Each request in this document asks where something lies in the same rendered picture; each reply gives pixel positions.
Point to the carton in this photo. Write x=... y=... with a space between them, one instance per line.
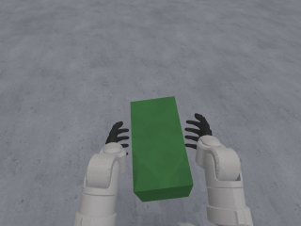
x=161 y=168

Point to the robot left forearm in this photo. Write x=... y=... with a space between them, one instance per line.
x=101 y=186

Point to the robot left hand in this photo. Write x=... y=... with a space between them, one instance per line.
x=115 y=131

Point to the robot right hand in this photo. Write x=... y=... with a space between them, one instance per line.
x=204 y=130

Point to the robot right forearm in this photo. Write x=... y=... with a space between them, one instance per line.
x=226 y=197

